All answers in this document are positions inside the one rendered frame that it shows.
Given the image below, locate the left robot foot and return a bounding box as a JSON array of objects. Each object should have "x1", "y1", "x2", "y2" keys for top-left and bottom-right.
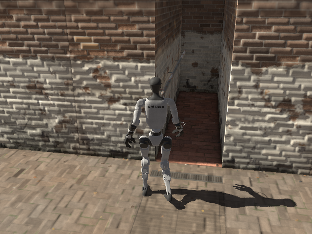
[{"x1": 142, "y1": 184, "x2": 149, "y2": 196}]

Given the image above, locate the left robot hand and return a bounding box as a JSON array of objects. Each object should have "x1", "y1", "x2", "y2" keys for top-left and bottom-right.
[{"x1": 124, "y1": 137, "x2": 136, "y2": 148}]

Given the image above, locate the humanoid robot torso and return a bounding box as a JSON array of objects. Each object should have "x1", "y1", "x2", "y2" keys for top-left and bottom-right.
[{"x1": 144, "y1": 98, "x2": 167, "y2": 146}]

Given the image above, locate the right robot hand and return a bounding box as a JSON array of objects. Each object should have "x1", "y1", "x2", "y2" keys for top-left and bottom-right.
[{"x1": 172, "y1": 129, "x2": 184, "y2": 137}]

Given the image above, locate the left robot upper arm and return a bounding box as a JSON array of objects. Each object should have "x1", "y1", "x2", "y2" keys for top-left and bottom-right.
[{"x1": 132, "y1": 98, "x2": 146, "y2": 126}]

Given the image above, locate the robot left forearm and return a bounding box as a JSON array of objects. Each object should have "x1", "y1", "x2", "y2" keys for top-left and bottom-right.
[{"x1": 126, "y1": 119, "x2": 137, "y2": 138}]

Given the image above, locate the right robot upper arm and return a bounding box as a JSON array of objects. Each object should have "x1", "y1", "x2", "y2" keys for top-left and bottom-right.
[{"x1": 166, "y1": 98, "x2": 179, "y2": 124}]

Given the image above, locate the robot right forearm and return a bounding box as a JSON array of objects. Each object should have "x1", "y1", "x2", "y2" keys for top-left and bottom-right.
[{"x1": 175, "y1": 117, "x2": 183, "y2": 132}]

